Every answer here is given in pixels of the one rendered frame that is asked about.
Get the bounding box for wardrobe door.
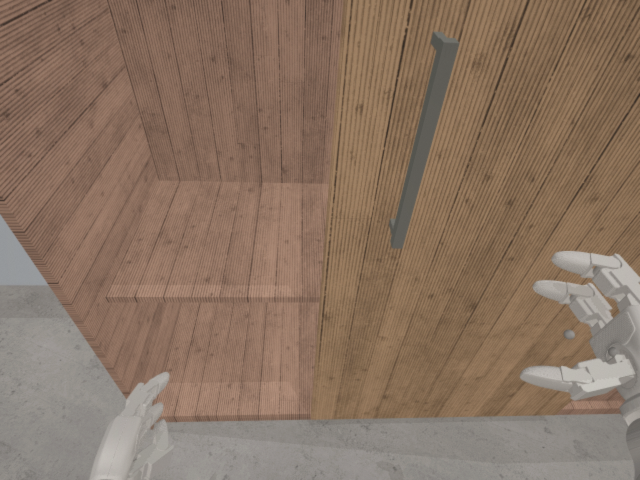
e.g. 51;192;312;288
311;0;640;420
572;388;625;401

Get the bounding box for robot right hand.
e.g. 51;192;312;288
520;251;640;401

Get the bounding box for robot left hand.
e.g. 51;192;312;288
89;372;174;480

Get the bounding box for right robot forearm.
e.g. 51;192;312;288
619;393;640;480

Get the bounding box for handle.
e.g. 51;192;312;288
389;32;460;249

